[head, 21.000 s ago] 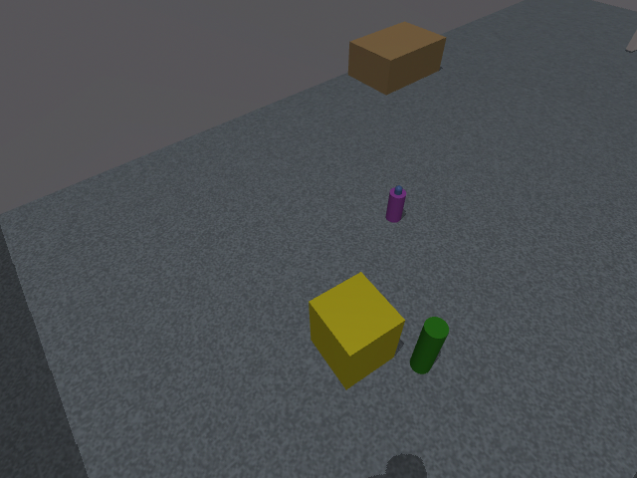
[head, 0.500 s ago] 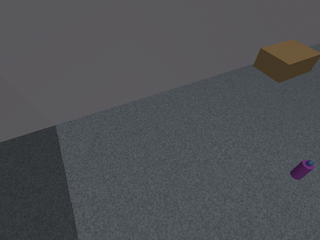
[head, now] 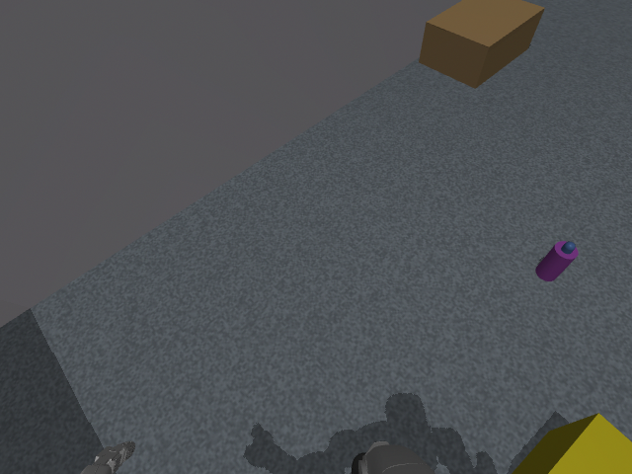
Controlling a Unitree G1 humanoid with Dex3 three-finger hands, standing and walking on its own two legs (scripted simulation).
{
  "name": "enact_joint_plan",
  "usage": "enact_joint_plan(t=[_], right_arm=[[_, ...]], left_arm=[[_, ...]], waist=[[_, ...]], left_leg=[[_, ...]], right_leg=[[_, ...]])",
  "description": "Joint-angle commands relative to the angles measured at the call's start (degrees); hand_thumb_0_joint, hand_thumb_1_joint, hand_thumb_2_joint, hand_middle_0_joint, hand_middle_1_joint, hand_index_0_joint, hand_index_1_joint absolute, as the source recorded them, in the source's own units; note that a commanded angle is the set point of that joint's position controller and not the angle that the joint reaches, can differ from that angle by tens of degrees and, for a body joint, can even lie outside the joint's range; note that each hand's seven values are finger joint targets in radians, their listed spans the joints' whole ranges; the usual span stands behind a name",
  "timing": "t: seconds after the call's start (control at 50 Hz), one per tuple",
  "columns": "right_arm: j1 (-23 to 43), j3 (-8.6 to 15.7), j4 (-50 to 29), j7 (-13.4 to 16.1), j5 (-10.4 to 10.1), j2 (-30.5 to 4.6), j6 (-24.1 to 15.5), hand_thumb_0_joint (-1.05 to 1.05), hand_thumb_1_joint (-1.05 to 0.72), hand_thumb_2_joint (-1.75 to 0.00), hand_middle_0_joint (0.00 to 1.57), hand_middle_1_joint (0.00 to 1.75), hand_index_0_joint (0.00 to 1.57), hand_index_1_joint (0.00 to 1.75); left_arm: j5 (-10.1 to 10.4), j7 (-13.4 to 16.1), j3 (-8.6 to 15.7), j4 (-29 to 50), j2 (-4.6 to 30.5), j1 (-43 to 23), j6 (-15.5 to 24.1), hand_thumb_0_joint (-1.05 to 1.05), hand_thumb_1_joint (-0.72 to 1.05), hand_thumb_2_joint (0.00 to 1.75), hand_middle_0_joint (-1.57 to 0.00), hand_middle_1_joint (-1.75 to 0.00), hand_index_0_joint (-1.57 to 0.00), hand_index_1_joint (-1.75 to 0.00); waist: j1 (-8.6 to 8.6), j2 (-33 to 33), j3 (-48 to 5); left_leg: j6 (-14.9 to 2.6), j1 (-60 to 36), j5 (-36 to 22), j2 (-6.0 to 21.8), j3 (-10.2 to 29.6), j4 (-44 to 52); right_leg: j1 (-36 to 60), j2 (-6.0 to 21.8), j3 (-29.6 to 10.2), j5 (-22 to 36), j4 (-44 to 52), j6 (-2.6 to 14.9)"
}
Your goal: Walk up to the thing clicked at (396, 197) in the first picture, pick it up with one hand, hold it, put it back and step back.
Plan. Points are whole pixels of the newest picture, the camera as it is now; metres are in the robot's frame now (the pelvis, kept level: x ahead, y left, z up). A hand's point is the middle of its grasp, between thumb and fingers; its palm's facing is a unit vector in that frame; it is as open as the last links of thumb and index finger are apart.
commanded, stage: walk up
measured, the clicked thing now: (558, 259) +0.72 -0.82 -0.66
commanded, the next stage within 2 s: stand in 1.28 s
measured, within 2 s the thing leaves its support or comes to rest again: neither
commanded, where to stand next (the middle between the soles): +0.07 -0.01 m, yaw -6 degrees
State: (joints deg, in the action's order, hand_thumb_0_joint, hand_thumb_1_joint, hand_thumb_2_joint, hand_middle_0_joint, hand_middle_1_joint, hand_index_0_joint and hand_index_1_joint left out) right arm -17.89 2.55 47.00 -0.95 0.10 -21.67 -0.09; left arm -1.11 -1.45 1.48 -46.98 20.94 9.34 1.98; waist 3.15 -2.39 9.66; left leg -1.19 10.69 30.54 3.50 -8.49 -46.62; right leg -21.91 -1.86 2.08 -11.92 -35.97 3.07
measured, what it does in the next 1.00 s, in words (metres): steps on the spot: left foot, then right foot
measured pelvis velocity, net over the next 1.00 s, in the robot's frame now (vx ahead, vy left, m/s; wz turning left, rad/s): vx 0.01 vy -0.01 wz -0.14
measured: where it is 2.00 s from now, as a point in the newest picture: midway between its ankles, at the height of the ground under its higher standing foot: outside the picture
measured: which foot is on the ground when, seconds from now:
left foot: up 0.00-0.28, down 0.30-1.00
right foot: down 0.00-0.32, up 0.34-0.62, down 0.64-1.00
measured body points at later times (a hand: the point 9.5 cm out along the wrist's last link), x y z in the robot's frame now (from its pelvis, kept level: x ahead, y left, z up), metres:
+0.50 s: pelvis +0.01 +0.02 +0.00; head +0.06 +0.06 +0.45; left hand +0.14 +0.33 -0.14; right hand +0.04 -0.32 -0.08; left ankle +0.08 +0.15 -0.72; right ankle -0.02 -0.13 -0.65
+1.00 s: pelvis +0.01 -0.01 +0.01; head +0.02 -0.02 +0.46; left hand +0.14 +0.28 -0.11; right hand +0.04 -0.31 -0.13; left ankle +0.07 +0.14 -0.72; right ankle -0.04 -0.14 -0.72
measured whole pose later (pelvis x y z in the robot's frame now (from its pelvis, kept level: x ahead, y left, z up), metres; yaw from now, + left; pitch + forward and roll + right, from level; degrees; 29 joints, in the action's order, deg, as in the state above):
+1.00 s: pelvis +0.01 -0.01 +0.01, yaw -8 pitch -2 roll +0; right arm -10.1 0.4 58.7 -1.7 0.1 -19.9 -0.5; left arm -0.4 -0.3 0.4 -57.5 20.3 8.6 1.4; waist 0.3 -1.3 3.4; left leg 2.4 16.0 14.4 3.1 0.0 -32.7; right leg -10.6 0.8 -2.3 -20.9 -33.6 -1.0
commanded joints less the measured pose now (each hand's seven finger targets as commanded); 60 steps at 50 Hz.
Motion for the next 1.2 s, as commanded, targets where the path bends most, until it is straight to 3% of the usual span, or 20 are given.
enact_joint_plan(t=[0.0, 0.06, 0.16, 0.26, 0.3, 0.32, 0.34, 0.4, 0.54, 0.6, 0.62, 0.64, 0.66, 0.68, 0.72, 0.76, 0.8, 0.86, 1.0, 1.18], right_arm=[[-3.43, 2.85, -3.01, 1.71, 0.02, -13.24, -0.98, 0.0, -0.9, -0.9, 0.2, 0.3, 0.2, 0.3], [-4.32, 1.96, -0.8, 1.86, -0.18, -11.44, -1.09, 0.0, -0.9, -0.9, 0.2, 0.3, 0.2, 0.3], [-2.42, 2.07, 0.67, 2.92, -0.06, -10.62, -1.79, 0.0, -0.9, -0.9, 0.2, 0.3, 0.2, 0.3], [-6.3, 3.68, 3.95, 3.95, 0.67, -11.91, -2.05, 0.0, -0.9, -0.9, 0.2, 0.3, 0.2, 0.3], [-0.45, 5.34, 1.27, 4.07, 1.45, -19.67, -2.54, 0.0, -0.9, -0.9, 0.2, 0.3, 0.2, 0.3], [2.26, 6.04, 0.21, 3.81, 1.0, -22.87, -2.49, 0.0, -0.9, -0.9, 0.2, 0.3, 0.2, 0.3], [5.42, 6.11, -0.4, 4.01, 1.22, -21.54, -2.7, 0.0, -0.9, -0.9, 0.2, 0.3, 0.2, 0.3], [6.23, 4.61, -0.7, 4.3, 1.32, -16.96, -3.17, 0.0, -0.9, -0.9, 0.2, 0.3, 0.2, 0.3], [4.76, 4.41, -1.21, 1.65, 3.1, -17.94, -1.73, 0.0, -0.9, -0.9, 0.2, 0.3, 0.2, 0.3], [7.55, 3.3, -1.38, 0.75, 1.93, -16.28, -0.01, 0.0, -0.9, -0.9, 0.2, 0.3, 0.2, 0.3], [7.75, 2.23, -1.69, 0.6, 1.39, -12.9, -0.03, 0.0, -0.9, -0.9, 0.2, 0.3, 0.2, 0.3], [7.09, 0.99, -2.26, 0.5, 0.68, -8.85, 0.0, 0.0, -0.9, -0.9, 0.2, 0.3, 0.2, 0.3], [10.78, 1.62, -2.65, 1.26, 0.16, -10.48, 0.21, 0.0, -0.9, -0.9, 0.2, 0.3, 0.2, 0.3], [9.71, 2.89, -0.74, 1.5, 0.51, -13.74, 0.14, 0.0, -0.9, -0.9, 0.2, 0.3, 0.2, 0.3], [6.54, 2.83, 2.42, 0.95, -0.07, -13.77, -0.95, 0.0, -0.9, -0.9, 0.2, 0.3, 0.2, 0.3], [4.0, 2.17, 4.79, 0.95, -0.47, -11.74, -1.76, 0.0, -0.9, -0.9, 0.2, 0.3, 0.2, 0.3], [6.11, 2.24, 4.46, 1.18, 0.34, -13.32, -1.95, 0.0, -0.9, -0.9, 0.2, 0.3, 0.2, 0.3], [9.91, 1.76, 5.64, 0.5, 0.07, -13.58, -1.65, 0.0, -0.9, -0.9, 0.2, 0.3, 0.2, 0.3], [10.18, 0.56, 9.52, 0.59, -0.17, -11.68, -2.15, 0.0, -0.9, -0.9, 0.2, 0.3, 0.2, 0.3], [13.69, 0.31, 11.74, 0.82, 0.03, -11.3, -1.8, 0.0, -0.9, -0.9, 0.2, 0.3, 0.2, 0.3]], left_arm=[[1.3, 2.55, 5.24, 2.57, 15.75, 9.34, 0.35, 0.0, 0.9, 0.9, -0.2, -0.3, -0.2, -0.3], [0.9, 2.9, 3.96, 3.89, 12.76, 3.79, 0.0, 0.0, 0.9, 0.9, -0.2, -0.3, -0.2, -0.3], [-0.34, 2.25, 4.36, 5.63, 13.94, 1.49, -1.43, 0.0, 0.9, 0.9, -0.2, -0.3, -0.2, -0.3], [0.19, 1.13, 3.97, 7.06, 12.53, -5.12, -4.0, 0.0, 0.9, 0.9, -0.2, -0.3, -0.2, -0.3], [0.59, 1.17, 3.1, 5.71, 9.39, -0.67, -4.91, 0.0, 0.9, 0.9, -0.2, -0.3, -0.2, -0.3], [-0.15, 1.89, 4.63, 4.58, 13.9, 0.31, -5.39, 0.0, 0.9, 0.9, -0.2, -0.3, -0.2, -0.3], [-0.33, 1.75, 4.92, 3.69, 15.05, 1.56, -5.36, 0.0, 0.9, 0.9, -0.2, -0.3, -0.2, -0.3], [0.58, 0.83, 5.54, 1.27, 13.86, 3.81, -4.99, 0.0, 0.9, 0.9, -0.2, -0.3, -0.2, -0.3], [0.58, 0.25, 4.03, -1.06, 12.46, 2.94, -2.21, 0.0, 0.9, 0.9, -0.2, -0.3, -0.2, -0.3], [-0.11, 1.65, 4.32, -6.53, 11.37, 10.16, -0.8, 0.0, 0.9, 0.9, -0.2, -0.3, -0.2, -0.3], [-0.53, 2.22, 4.68, -7.03, 12.91, 10.69, -0.28, 0.0, 0.9, 0.9, -0.2, -0.3, -0.2, -0.3], [-1.35, 2.54, 5.3, -6.46, 15.88, 9.44, 0.25, 0.0, 0.9, 0.9, -0.2, -0.3, -0.2, -0.3], [-1.54, 2.66, 5.69, -4.49, 21.84, 4.45, 0.16, 0.0, 0.9, 0.9, -0.2, -0.3, -0.2, -0.3], [-1.43, 2.34, 5.72, -3.3, 22.79, -0.01, -0.12, 0.0, 0.9, 0.9, -0.2, -0.3, -0.2, -0.3], [-0.35, 1.97, 4.0, -2.34, 16.18, -4.1, -0.1, 0.0, 0.9, 0.9, -0.2, -0.3, -0.2, -0.3], [0.2, 2.11, 3.16, -3.46, 13.52, -4.14, 0.46, 0.0, 0.9, 0.9, -0.2, -0.3, -0.2, -0.3], [0.86, 2.0, 2.68, -4.2, 12.98, -0.49, 0.61, 0.0, 0.9, 0.9, -0.2, -0.3, -0.2, -0.3], [0.65, 2.21, 2.56, -6.69, 13.11, -0.26, 0.58, 0.0, 0.9, 0.9, -0.2, -0.3, -0.2, -0.3], [1.07, 2.48, 2.22, -8.67, 12.95, -3.38, 0.82, 0.0, 0.9, 0.9, -0.2, -0.3, -0.2, -0.3], [0.96, 2.36, 1.61, -11.34, 11.91, -7.05, 0.04, 0.0, 0.9, 0.9, -0.2, -0.3, -0.2, -0.3]], waist=[[-5.98, 11.21, -15.32], [-3.02, 10.4, -14.0], [-4.03, 12.77, -11.83], [0.0, 9.14, -11.5], [-1.94, -9.58, -9.43], [-1.58, -8.96, -8.58], [-3.22, -7.98, -6.69], [-4.78, -5.85, -7.25], [-0.49, -12.12, -12.25], [-4.8, -7.81, -11.44], [-5.16, -2.69, -11.96], [-4.65, 8.25, -9.68], [-5.12, 13.4, -6.28], [-3.83, 13.4, -3.15], [-0.39, 9.18, -2.33], [0.39, 10.03, -7.33], [-1.97, 8.31, -10.38], [-3.41, 6.01, -8.69], [-3.1, 4.38, -12.03], [-3.33, 1.05, -11.78]], left_leg=[[0.74, 18.3, 7.38, -0.26, 10.34, -16.64], [1.49, 13.21, -0.17, -0.24, 8.88, -10.05], [1.89, 9.64, -6.2, -2.07, 4.72, -0.67], [-0.25, -1.99, -20.52, -1.99, 5.9, 13.01], [-8.58, 3.86, -13.16, 19.76, 34.41, 30.76], [-14.41, 10.11, -10.49, 25.26, 39.01, 31.48], [-15.81, 11.02, -11.11, 24.84, 38.24, 30.49], [-9.21, 6.77, -23.01, 13.56, 20.18, 25.01], [-9.83, 0.59, -5.8, 9.97, 14.11, 21.71], [-7.85, 7.15, -12.02, 8.32, 10.45, 11.94], [-5.46, 9.91, -14.18, 6.85, 8.48, 6.3], [-1.6, 17.88, -9.58, 3.07, 6.87, -0.7], [-0.22, 18.31, 1.9, -0.68, 9.26, -1.38], [0.24, 11.85, 1.5, 0.96, 11.47, -4.65], [-0.33, 6.69, -5.84, 0.63, 8.84, 6.27], [-0.87, -0.1, -23.57, 1.26, 8.95, 14.92], [-2.86, -4.06, -29.16, 3.25, 13.0, 15.98], [-2.8, 4.21, -16.71, 4.04, 14.95, 17.78], [-1.39, -1.68, -32.9, 2.92, 11.7, 18.12], [-1.35, -1.3, -30.26, 3.78, 12.13, 22.72]], right_leg=[[23.13, 20.12, -29.1, 17.31, 13.16, 14.62], [15.63, 13.67, -17.23, 27.62, 9.77, 10.31], [8.8, 11.59, -13.8, 34.16, 7.25, 10.74], [-5.62, 7.74, -14.02, 6.58, 0.75, 5.14], [-10.34, -4.98, -7.83, -18.68, -20.42, -0.95], [-6.17, -3.02, -12.18, -22.58, -30.32, -1.48], [-7.19, -1.0, -13.11, -20.01, -34.39, -1.65], [-8.73, -2.07, -13.68, -14.23, -34.71, -1.77], [1.75, 0.46, -2.02, -21.07, -4.36, -4.43], [13.26, -1.15, 1.42, -6.78, 12.69, -3.11], [15.96, 1.2, -3.78, -5.21, 14.23, -2.29], [15.49, 10.65, -21.44, -8.22, 17.48, 0.86], [5.03, 18.42, -32.98, -14.75, 19.77, 7.58], [-3.46, 20.91, -34.2, -18.84, 19.65, 10.29], [-1.93, 12.8, -18.32, -9.17, 14.17, 5.62], [1.43, 8.96, -11.15, 4.53, 8.92, 1.75], [1.02, 6.42, -9.75, 5.97, 5.34, 0.02], [6.69, 6.33, -10.81, -10.16, 11.85, 0.41], [10.9, 7.35, -8.77, 8.11, 11.55, -0.38], [14.36, 6.79, -7.26, 6.35, 14.04, -1.16]])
